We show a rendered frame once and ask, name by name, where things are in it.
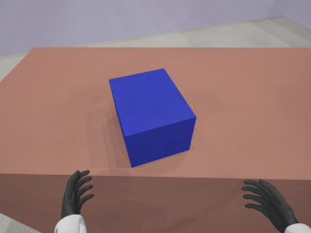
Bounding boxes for right robot hand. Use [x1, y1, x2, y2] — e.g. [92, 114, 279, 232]
[241, 179, 299, 233]

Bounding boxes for robot right forearm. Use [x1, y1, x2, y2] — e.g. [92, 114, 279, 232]
[284, 223, 311, 233]

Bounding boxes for pedestal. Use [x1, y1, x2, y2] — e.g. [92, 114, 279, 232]
[0, 47, 311, 233]

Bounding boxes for left robot hand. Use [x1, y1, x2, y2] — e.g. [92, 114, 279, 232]
[61, 170, 94, 219]

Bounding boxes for robot left forearm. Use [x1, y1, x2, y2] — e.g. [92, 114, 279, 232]
[54, 215, 87, 233]

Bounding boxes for carton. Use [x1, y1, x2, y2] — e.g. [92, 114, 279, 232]
[109, 68, 196, 168]

